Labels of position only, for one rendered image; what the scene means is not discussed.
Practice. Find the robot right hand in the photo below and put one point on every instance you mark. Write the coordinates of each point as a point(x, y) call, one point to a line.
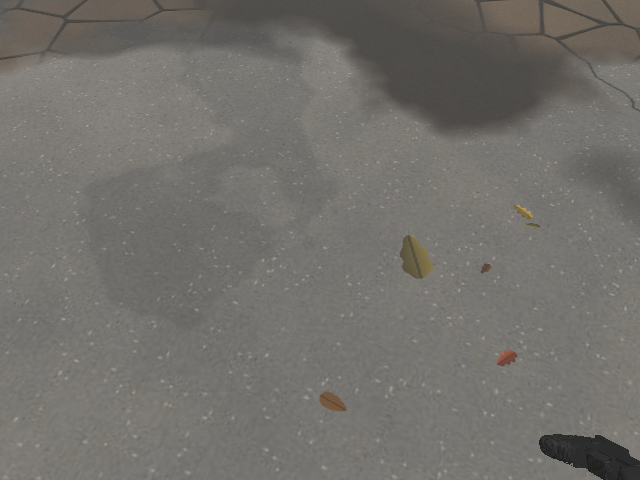
point(600, 456)

